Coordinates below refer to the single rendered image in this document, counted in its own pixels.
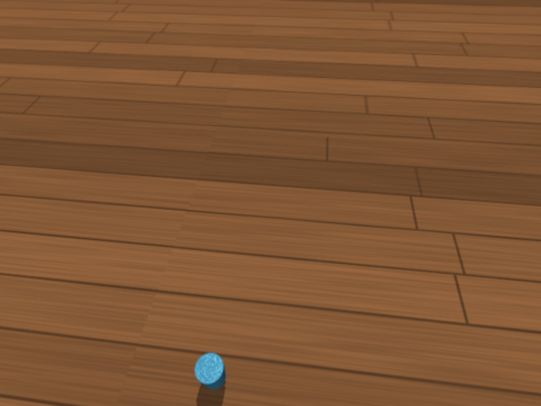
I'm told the cup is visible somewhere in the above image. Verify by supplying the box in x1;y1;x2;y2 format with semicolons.
194;353;226;390

